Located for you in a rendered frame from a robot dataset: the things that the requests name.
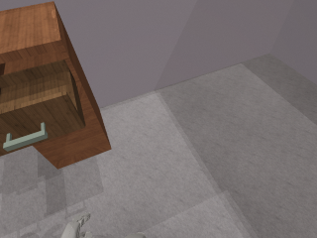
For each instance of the cabinet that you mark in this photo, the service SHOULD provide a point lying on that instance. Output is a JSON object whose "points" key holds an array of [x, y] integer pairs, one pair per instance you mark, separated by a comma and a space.
{"points": [[35, 35]]}

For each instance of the handle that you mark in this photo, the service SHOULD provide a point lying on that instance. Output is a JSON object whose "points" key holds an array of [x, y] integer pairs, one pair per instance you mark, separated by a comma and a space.
{"points": [[10, 144]]}

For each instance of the robot left hand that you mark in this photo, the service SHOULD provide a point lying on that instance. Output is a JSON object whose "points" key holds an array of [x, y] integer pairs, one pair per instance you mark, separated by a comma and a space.
{"points": [[72, 228]]}

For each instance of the drawer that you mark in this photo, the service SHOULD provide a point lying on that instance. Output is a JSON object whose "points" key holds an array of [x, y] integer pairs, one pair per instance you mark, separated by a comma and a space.
{"points": [[44, 93]]}

